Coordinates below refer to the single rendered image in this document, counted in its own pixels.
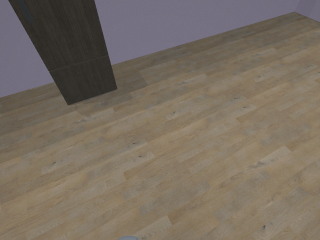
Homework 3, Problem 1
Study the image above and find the cupboard door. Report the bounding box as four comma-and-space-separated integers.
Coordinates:
12, 0, 106, 69

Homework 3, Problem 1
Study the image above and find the handle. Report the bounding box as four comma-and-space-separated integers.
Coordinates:
17, 0, 34, 24

